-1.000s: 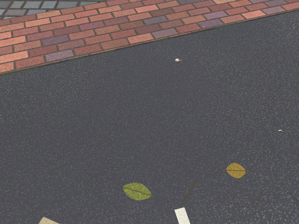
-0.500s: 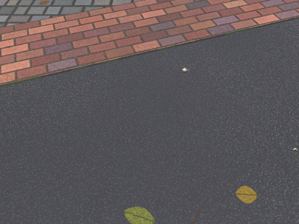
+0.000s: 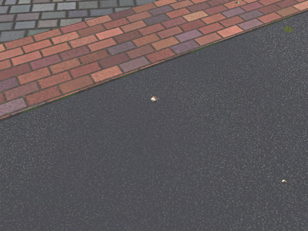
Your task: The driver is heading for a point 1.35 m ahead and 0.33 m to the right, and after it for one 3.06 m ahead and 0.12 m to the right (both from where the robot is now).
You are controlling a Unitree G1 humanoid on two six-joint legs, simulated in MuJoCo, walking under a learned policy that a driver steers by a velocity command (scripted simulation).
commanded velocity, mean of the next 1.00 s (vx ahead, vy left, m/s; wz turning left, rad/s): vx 0.50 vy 0.00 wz -0.51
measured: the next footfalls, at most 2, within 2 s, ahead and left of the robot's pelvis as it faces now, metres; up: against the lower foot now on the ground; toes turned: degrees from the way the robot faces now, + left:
right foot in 0.30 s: +0.30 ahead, -0.10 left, +0.00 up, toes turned -15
left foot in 0.82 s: +0.66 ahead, -0.06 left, +0.00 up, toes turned -29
